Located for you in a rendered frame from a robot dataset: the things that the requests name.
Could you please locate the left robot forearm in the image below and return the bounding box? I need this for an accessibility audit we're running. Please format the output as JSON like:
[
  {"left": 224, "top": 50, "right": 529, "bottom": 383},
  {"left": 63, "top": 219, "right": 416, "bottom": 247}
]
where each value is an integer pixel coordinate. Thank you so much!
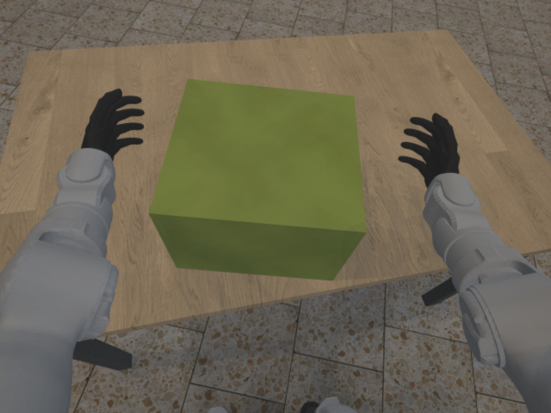
[{"left": 0, "top": 148, "right": 116, "bottom": 315}]

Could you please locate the table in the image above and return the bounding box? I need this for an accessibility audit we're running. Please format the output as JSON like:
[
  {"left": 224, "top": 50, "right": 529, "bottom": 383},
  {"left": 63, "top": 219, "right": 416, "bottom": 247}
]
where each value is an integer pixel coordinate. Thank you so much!
[{"left": 0, "top": 29, "right": 551, "bottom": 371}]

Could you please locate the robot right upper arm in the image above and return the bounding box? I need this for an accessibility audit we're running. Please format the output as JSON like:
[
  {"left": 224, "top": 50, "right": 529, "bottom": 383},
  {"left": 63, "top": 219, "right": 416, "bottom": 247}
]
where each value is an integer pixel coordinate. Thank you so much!
[{"left": 459, "top": 273, "right": 551, "bottom": 413}]

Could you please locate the robot left hand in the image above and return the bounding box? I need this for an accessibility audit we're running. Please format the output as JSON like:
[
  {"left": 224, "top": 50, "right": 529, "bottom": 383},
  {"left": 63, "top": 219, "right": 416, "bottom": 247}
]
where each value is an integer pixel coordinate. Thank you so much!
[{"left": 81, "top": 89, "right": 145, "bottom": 161}]

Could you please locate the robot left upper arm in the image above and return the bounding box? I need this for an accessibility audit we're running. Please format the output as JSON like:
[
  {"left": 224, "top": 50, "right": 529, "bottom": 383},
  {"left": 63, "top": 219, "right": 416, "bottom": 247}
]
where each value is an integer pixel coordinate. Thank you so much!
[{"left": 0, "top": 240, "right": 119, "bottom": 413}]

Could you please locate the robot right hand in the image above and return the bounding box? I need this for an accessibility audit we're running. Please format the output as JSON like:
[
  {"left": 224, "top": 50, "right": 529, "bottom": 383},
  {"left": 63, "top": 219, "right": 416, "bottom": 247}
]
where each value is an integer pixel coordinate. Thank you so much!
[{"left": 398, "top": 113, "right": 460, "bottom": 188}]

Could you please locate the right robot forearm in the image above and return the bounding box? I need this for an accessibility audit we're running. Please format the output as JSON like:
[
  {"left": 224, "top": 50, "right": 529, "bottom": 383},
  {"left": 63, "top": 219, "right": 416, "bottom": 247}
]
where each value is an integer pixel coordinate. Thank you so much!
[{"left": 423, "top": 173, "right": 551, "bottom": 296}]

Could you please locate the carton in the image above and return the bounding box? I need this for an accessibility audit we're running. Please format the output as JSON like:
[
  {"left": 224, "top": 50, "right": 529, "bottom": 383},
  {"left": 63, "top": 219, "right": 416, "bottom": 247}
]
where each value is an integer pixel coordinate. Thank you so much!
[{"left": 149, "top": 79, "right": 367, "bottom": 280}]

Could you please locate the robot right shin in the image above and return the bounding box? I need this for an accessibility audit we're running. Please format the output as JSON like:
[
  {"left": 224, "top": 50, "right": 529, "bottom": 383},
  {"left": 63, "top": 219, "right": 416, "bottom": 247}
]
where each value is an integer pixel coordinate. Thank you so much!
[{"left": 315, "top": 398, "right": 340, "bottom": 411}]

